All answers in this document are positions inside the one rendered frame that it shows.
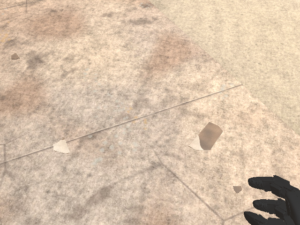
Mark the right robot hand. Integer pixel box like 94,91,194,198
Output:
244,175,300,225

